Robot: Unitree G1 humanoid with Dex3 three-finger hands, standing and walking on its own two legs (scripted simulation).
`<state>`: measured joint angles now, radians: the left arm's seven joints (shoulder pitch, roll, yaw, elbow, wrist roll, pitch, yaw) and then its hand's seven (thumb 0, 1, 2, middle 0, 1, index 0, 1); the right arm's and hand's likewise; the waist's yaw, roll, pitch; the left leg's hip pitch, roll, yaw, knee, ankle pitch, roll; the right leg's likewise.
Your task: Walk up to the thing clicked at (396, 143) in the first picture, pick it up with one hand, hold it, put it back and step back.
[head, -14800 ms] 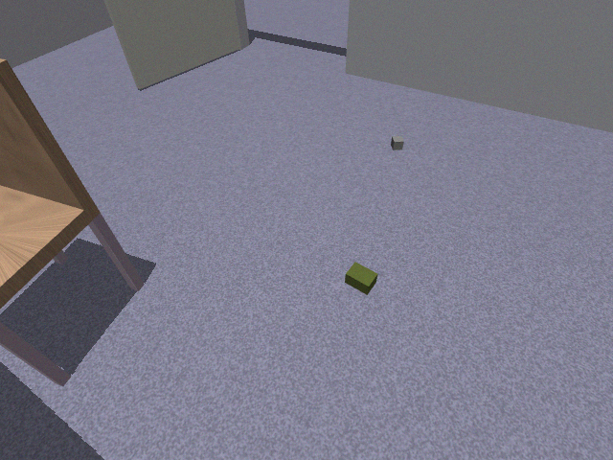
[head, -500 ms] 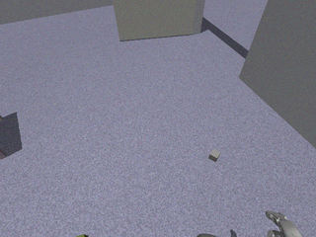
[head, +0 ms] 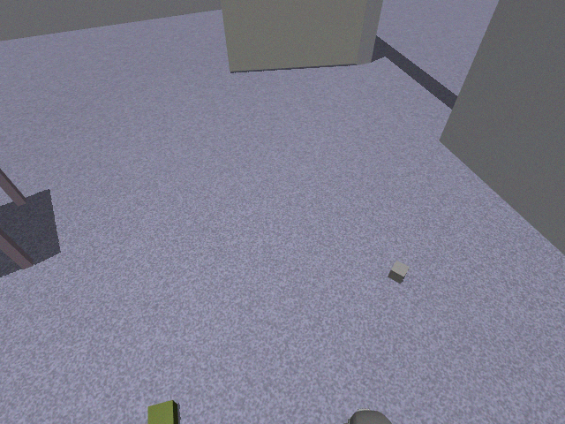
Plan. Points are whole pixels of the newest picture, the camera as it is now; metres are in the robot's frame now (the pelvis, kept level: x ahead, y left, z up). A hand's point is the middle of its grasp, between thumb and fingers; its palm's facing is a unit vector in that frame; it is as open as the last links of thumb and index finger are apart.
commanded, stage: walk up
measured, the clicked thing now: (398, 272) +0.76 -0.44 -0.72
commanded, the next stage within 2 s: stand in 0.76 s
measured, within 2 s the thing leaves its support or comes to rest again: neither
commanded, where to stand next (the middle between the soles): +0.08 -0.04 m, yaw -5 degrees
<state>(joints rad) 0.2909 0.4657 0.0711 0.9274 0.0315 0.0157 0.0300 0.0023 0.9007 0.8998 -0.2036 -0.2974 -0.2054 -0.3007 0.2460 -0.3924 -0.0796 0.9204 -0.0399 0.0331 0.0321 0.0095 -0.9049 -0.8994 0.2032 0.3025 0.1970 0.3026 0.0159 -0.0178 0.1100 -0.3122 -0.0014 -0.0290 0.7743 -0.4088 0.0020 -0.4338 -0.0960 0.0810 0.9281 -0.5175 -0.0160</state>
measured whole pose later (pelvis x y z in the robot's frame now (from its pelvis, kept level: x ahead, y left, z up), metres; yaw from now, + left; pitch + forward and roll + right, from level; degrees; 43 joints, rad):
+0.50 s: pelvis +0.01 -0.02 +0.01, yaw -3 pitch -3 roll +0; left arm 0.17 0.40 0.04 0.93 0.03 0.02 -0.04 0.00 0.90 0.90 -0.20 -0.30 -0.21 -0.30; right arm 0.21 -0.39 -0.03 0.96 -0.02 -0.06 -0.02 0.01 -0.90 -0.90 0.21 0.30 0.20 0.30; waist 0.00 -0.04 0.09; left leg -0.25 0.03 0.00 0.68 -0.38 -0.02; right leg -0.32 0.01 0.02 0.69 -0.33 -0.01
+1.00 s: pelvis +0.01 -0.01 +0.03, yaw -3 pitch -4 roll +0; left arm 0.07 0.35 -0.01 1.07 0.00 -0.01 -0.02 0.00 0.90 0.90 -0.20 -0.30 -0.21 -0.30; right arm 0.11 -0.36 0.00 1.10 0.00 -0.01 0.00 0.01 -0.90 -0.90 0.21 0.30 0.20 0.30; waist -0.01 0.01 0.08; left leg -0.11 0.03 0.00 0.41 -0.23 -0.03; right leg -0.17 0.01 0.02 0.42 -0.18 0.00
